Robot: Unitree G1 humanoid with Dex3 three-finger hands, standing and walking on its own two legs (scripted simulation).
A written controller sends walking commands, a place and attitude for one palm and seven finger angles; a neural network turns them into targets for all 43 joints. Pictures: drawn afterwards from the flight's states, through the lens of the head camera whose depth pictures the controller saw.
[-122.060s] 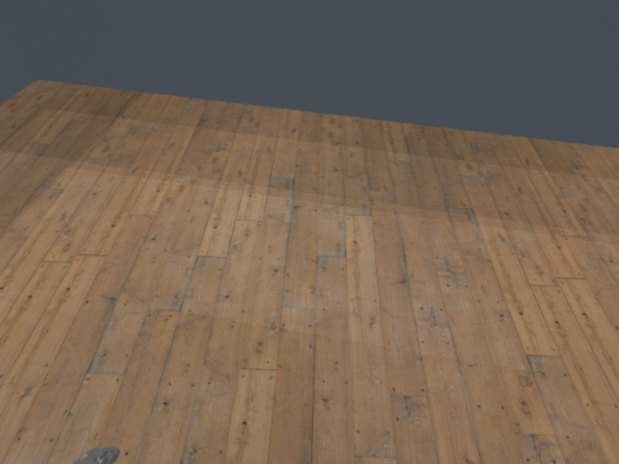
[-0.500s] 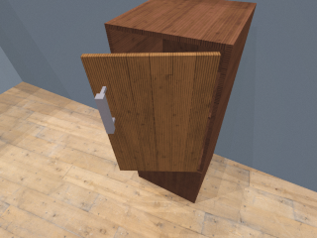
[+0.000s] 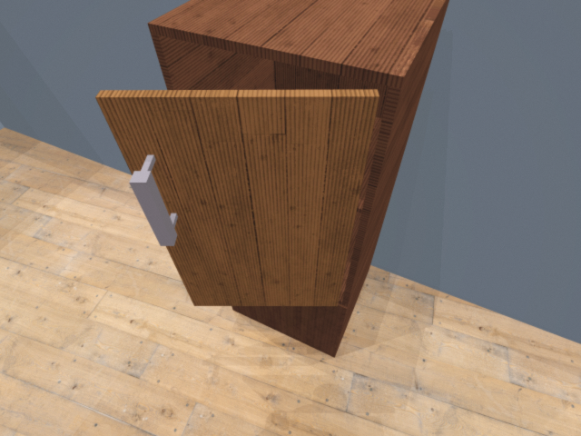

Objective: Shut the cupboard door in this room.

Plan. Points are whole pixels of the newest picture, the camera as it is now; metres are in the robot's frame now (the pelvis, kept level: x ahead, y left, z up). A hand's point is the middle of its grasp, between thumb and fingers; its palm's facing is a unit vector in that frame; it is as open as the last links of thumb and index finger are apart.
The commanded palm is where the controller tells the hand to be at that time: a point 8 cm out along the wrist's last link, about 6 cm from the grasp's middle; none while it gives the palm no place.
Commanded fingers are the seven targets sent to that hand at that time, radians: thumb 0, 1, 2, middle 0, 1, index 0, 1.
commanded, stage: come to a stop and stand still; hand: left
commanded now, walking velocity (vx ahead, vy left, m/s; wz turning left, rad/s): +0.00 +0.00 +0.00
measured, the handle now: (159, 201) +0.44 +0.24 +0.06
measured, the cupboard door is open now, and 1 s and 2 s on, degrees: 25 25 25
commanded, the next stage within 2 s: look again from close up in 0.76 s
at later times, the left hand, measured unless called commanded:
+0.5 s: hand out of the picture +0.01 +0.14 -0.17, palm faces +0.02 -0.98 -0.18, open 7.3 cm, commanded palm none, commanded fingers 0.00 0.90 0.90 -0.20 -0.30 -0.20 -0.30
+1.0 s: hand out of the picture +0.02 +0.13 -0.17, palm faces +0.03 -0.98 -0.19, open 7.3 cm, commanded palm none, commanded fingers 0.00 0.90 0.90 -0.20 -0.30 -0.20 -0.30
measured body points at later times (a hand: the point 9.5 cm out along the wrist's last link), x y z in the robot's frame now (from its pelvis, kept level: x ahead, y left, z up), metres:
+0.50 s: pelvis +0.03 -0.02 +0.00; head +0.04 -0.03 +0.45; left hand +0.01 +0.19 -0.16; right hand +0.03 -0.24 -0.16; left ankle +0.01 +0.11 -0.74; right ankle +0.00 -0.09 -0.74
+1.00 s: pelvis +0.03 -0.03 +0.00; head +0.05 -0.03 +0.45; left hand +0.02 +0.19 -0.16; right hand +0.02 -0.23 -0.17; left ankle +0.01 +0.11 -0.74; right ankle +0.00 -0.09 -0.74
